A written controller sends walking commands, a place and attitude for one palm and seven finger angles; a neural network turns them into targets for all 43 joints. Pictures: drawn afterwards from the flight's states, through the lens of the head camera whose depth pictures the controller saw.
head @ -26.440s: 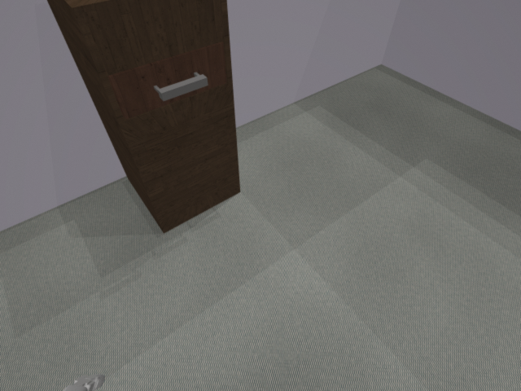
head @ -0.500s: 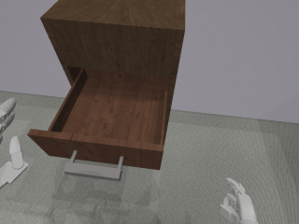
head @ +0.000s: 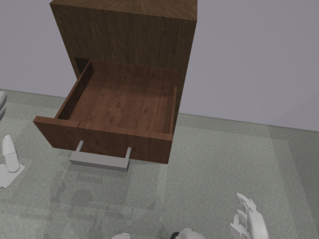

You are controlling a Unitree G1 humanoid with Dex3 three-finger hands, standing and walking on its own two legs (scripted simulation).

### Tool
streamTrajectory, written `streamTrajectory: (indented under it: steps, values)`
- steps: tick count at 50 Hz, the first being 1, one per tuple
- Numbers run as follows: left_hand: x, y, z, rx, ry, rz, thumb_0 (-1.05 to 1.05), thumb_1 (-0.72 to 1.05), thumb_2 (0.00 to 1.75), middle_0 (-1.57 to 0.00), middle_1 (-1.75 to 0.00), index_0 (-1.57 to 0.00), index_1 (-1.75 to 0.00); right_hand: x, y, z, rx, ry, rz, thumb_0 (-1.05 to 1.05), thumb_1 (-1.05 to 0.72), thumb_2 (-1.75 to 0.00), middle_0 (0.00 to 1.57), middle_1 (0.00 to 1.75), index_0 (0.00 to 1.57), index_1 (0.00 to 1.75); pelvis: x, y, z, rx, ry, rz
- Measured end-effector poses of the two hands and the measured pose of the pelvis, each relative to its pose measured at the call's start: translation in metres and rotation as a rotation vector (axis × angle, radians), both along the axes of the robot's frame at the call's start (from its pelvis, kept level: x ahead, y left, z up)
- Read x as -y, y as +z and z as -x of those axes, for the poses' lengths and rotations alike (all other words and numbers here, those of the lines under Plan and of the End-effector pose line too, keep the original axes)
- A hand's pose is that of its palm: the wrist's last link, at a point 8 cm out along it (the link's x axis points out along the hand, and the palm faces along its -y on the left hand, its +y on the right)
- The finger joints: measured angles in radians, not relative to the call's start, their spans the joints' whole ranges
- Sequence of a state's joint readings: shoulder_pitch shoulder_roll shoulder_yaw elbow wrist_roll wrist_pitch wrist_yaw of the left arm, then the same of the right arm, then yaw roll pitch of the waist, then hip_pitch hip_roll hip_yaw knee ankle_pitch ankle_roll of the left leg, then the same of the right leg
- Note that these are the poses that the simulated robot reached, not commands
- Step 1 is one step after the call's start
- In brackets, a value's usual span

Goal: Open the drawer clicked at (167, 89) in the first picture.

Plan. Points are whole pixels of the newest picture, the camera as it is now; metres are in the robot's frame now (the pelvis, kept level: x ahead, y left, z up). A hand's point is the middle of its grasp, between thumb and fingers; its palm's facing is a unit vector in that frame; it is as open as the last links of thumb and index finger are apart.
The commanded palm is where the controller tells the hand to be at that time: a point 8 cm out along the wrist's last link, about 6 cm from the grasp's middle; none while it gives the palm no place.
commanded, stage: step back with the hand held close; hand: left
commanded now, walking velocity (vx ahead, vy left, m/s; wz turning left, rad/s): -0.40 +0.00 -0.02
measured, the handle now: (102, 154) +0.34 +0.18 -0.05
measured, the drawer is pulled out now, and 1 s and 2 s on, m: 0.30 0.30 0.30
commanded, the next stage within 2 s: stop stepping back and stand still in 0.44 s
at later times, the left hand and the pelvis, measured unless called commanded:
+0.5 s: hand (27, 220) +0.13 +0.19 +0.19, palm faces +0.32 -0.84 -0.44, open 7.4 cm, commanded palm +0.06 +0.24 +0.20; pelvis -0.08 -0.04 +0.01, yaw -2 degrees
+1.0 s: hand out of the picture +0.01 +0.19 +0.19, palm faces +0.40 -0.80 -0.44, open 7.4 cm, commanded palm -0.04 +0.23 +0.20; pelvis -0.17 -0.05 +0.02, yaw +1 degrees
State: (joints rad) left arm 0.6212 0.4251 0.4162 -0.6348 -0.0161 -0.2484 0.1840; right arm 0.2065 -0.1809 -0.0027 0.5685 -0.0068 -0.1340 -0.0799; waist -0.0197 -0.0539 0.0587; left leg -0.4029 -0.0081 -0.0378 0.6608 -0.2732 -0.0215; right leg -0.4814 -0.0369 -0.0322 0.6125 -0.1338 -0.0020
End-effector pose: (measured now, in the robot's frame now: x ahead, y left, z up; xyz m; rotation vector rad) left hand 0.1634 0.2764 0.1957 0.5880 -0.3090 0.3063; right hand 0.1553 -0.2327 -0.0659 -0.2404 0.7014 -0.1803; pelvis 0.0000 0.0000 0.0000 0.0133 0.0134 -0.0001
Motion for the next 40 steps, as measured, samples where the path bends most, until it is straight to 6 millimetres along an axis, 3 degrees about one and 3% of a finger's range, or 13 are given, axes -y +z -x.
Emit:
streamTrajectory:
  steps: [8,16,22,26,29,35,40]
  values:
    - [0.013,0.003,0.017,0.063,-0.007,0.059,0.01,0.89,0.90,-0.21,-0.30,-0.21,-0.30,0.006,-0.008,0.012,-0.046,0.028,-0.006,0.02,-0.90,-0.90,0.20,0.30,0.20,0.30,0.005,-0.001,0.015,-0.001,0.015,-0.006]
    - [0.000,-0.001,0.042,0.011,0.023,0.055,0.01,0.89,0.90,-0.21,-0.30,-0.21,-0.30,0.002,0.005,0.032,-0.018,0.014,0.012,0.02,-0.90,-0.90,0.20,0.30,0.20,0.30,0.006,0.006,0.037,-0.008,0.027,0.032]
    - [0.026,0.005,0.064,0.000,-0.010,0.085,0.01,0.89,0.90,-0.21,-0.30,-0.21,-0.30,0.001,0.002,0.048,0.006,0.067,-0.062,0.01,-0.90,-0.90,0.20,0.30,0.20,0.30,0.023,0.009,0.060,-0.019,-0.026,0.036]
    - [0.053,0.009,0.075,0.005,-0.077,0.055,0.01,0.89,0.90,-0.21,-0.30,-0.21,-0.30,0.013,-0.006,0.062,0.004,0.087,-0.094,0.01,-0.90,-0.90,0.20,0.30,0.20,0.30,0.039,0.007,0.087,-0.006,-0.021,0.066]
    - [0.062,0.011,0.087,-0.028,-0.100,0.052,0.01,0.89,0.90,-0.21,-0.30,-0.21,-0.30,0.028,0.002,0.081,-0.026,0.044,-0.093,0.02,-0.90,-0.90,0.20,0.30,0.21,0.30,0.046,0.015,0.101,-0.021,-0.018,0.015]
    - [0.055,-0.002,0.118,-0.141,-0.039,0.051,0.01,0.89,0.90,-0.22,-0.31,-0.22,-0.30,0.055,0.025,0.117,-0.011,-0.032,-0.015,0.02,-0.90,-0.90,0.20,0.30,0.20,0.30,0.049,0.023,0.120,-0.041,-0.016,-0.024]
    - [0.050,-0.002,0.148,-0.094,-0.044,0.056,0.01,0.89,0.90,-0.22,-0.31,-0.22,-0.30,0.067,0.026,0.144,-0.008,-0.029,0.054,0.02,-0.91,-0.90,0.20,0.30,0.20,0.29,0.044,0.017,0.142,-0.003,0.020,-0.007]
